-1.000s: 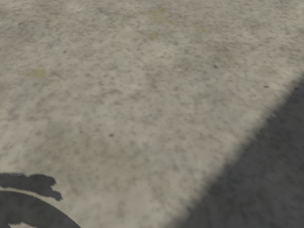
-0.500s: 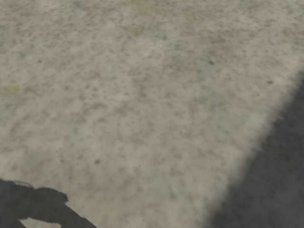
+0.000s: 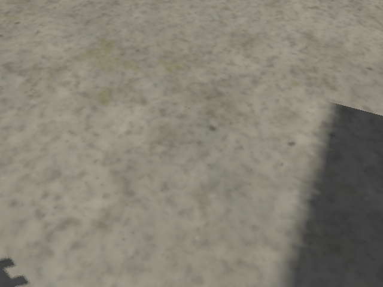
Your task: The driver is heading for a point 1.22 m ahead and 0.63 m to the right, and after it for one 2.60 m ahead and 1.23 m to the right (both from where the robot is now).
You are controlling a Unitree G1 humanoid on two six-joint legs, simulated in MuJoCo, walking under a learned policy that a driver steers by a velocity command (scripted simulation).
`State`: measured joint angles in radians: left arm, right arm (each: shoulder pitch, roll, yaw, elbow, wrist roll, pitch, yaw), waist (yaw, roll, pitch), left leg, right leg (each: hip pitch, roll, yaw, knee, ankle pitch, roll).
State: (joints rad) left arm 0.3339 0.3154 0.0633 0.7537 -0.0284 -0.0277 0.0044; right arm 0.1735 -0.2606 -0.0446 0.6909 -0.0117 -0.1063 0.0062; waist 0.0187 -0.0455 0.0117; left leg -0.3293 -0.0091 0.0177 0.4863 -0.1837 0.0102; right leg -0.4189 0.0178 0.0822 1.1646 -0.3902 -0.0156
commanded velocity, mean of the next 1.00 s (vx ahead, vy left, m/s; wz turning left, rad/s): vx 0.50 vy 0.00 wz -0.59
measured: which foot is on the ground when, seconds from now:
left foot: down 0.00-0.40, up 0.42-0.84, down 0.86-1.00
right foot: up 0.00-0.36, down 0.38-0.86, up 0.88-1.00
